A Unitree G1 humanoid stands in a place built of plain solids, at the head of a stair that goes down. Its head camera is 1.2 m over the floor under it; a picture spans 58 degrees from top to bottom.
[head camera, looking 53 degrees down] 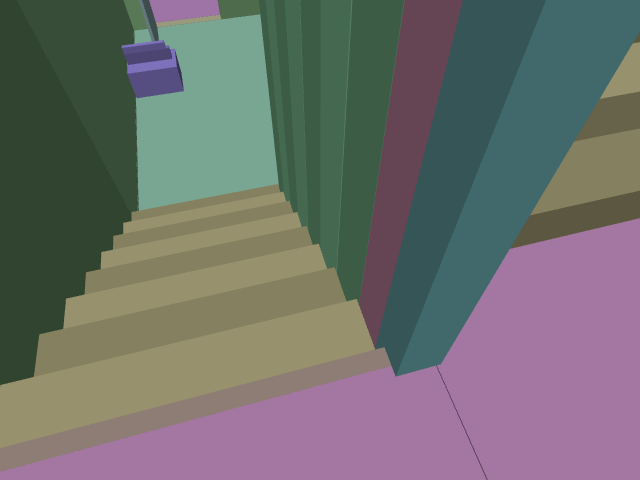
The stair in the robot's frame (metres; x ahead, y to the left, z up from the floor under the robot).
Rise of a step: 0.18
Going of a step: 0.27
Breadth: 1.19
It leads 15 degrees to the left of straight ahead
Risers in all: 9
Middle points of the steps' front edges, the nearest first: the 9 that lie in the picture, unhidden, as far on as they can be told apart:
0.36 0.37 0.00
0.62 0.44 -0.18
0.87 0.51 -0.35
1.13 0.58 -0.53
1.38 0.65 -0.71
1.64 0.72 -0.88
1.90 0.79 -1.06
2.15 0.86 -1.24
2.41 0.93 -1.42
